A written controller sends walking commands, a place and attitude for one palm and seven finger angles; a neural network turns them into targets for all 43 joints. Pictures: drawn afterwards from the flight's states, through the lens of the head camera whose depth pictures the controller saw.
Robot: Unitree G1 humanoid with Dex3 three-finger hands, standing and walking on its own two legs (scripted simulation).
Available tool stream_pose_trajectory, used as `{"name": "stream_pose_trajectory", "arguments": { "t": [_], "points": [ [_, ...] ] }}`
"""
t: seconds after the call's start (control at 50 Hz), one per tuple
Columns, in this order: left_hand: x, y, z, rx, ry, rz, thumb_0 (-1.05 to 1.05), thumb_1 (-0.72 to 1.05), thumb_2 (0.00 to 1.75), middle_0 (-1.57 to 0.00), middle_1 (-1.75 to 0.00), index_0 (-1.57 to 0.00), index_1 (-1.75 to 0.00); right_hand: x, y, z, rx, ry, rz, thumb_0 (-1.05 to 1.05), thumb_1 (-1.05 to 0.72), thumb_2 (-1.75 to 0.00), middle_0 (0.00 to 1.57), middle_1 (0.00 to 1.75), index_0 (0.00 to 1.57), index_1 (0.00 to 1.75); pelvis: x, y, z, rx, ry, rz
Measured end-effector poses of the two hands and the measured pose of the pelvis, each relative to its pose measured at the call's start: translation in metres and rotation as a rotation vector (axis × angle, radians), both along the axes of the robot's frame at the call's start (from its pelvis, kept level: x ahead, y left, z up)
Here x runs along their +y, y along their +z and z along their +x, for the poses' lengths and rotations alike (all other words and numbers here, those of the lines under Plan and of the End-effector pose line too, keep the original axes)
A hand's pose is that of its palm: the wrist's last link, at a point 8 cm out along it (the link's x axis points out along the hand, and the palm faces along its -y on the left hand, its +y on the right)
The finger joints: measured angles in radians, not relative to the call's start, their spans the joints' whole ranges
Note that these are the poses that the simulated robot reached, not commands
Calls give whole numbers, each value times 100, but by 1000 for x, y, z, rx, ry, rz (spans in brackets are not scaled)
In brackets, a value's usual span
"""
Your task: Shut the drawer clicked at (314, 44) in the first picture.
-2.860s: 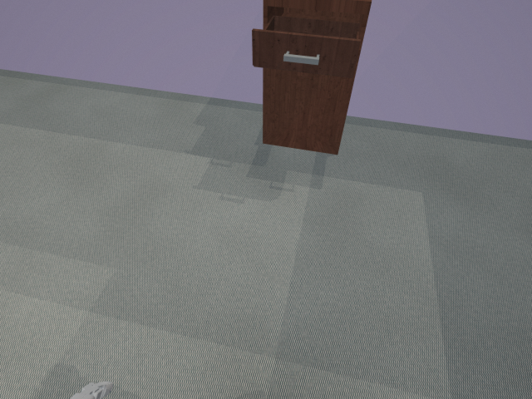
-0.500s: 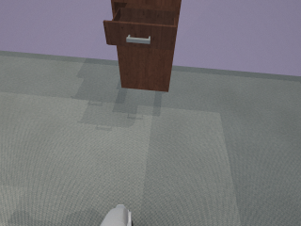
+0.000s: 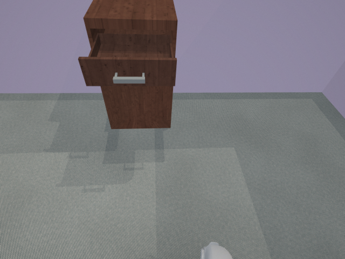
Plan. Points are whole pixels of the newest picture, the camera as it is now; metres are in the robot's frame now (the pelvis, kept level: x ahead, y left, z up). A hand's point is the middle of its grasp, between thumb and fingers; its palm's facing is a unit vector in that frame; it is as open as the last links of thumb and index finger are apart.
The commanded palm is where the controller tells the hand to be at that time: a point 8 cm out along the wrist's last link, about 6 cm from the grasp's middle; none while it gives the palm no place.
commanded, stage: walk to a spot facing it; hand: left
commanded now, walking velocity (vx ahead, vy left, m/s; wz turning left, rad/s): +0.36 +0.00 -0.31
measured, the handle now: (129, 77) +0.84 +0.22 -0.07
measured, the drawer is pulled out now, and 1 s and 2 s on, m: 0.29 0.29 0.29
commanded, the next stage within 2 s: turn to face it in 0.32 s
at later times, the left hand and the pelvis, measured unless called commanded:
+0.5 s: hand (127, 220) +0.26 +0.14 -0.18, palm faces -0.02 -0.98 -0.19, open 7.2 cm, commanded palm none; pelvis +0.21 -0.04 -0.01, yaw -2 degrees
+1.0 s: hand (118, 205) +0.31 +0.18 -0.18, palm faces +0.08 -0.98 -0.19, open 7.4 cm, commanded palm none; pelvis +0.29 +0.00 -0.01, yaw +3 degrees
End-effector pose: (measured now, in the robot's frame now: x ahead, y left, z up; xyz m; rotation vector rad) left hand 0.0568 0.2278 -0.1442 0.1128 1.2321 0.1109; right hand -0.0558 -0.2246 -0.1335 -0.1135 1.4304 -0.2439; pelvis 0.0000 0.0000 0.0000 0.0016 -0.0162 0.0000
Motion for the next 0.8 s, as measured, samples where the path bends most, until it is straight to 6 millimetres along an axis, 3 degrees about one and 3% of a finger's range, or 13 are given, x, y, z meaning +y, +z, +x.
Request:
{"name": "stream_pose_trajectory", "arguments": {
  "t": [0.16, 0.22, 0.26, 0.32, 0.42, 0.48, 0.58, 0.66, 0.72, 0.8],
  "points": [
    [-43, -6, 131, -31, -157, -3, 1, 91, 90, -19, -30, -19, -30, 19, -8, -7, 186, -147, 89, 0, -91, -90, 20, 30, 20, 30, -23, -12, 77, 10, -62, -2],
    [-61, -14, 178, -99, -175, 2, 1, 91, 90, -20, -30, -19, -30, 16, -18, 4, 256, -178, 125, 0, -91, -90, 20, 30, 20, 30, -39, -25, 109, 9, -73, -1],
    [-68, -14, 194, -127, -156, 1, 1, 91, 90, -20, -30, -19, -30, 7, -21, 26, 260, -176, 129, 0, -91, -90, 20, 30, 20, 30, -46, -26, 125, -4, -77, -7],
    [-69, -8, 200, -117, -103, 8, 0, 92, 89, -20, -30, -20, -30, -13, -22, 82, 175, -151, 100, 0, -91, -90, 20, 30, 20, 30, -51, -18, 148, -19, -78, -15],
    [-48, 1, 204, -63, -73, 65, -2, 95, 89, -20, -30, -20, -30, -40, -19, 199, -45, -78, 43, 0, -91, -90, 20, 30, 19, 30, -50, -8, 183, -14, -58, -34],
    [-41, -2, 201, -8, -54, 57, -1, 94, 89, -20, -30, -20, -30, -49, -13, 259, -137, -33, 6, 1, -93, -90, 20, 30, 19, 30, -44, -7, 204, -11, -42, -43],
    [-31, -19, 197, 71, 12, 6, 0, 92, 90, -20, -30, -20, -30, -45, -5, 337, -203, 66, -38, 1, -94, -90, 19, 30, 19, 30, -25, -13, 241, -16, -11, -63],
    [-20, -40, 195, 145, 69, -31, 0, 91, 90, -20, -30, -20, -30, -25, -7, 381, -224, 134, -59, 0, -93, -90, 19, 30, 19, 30, -8, -24, 266, -21, 6, -51],
    [-13, -37, 199, 177, 75, -31, 1, 91, 90, -20, -30, -19, -30, -8, -4, 395, -223, 150, -52, 0, -92, -90, 20, 30, 19, 30, -1, -19, 274, -23, 6, -48],
    [-4, -25, 212, 162, 82, -22, 1, 91, 90, -20, -30, -19, -30, -2, 2, 406, -215, 153, -53, -1, -95, -90, 20, 30, 20, 30, 6, -10, 278, -15, 22, -43]
  ]
}}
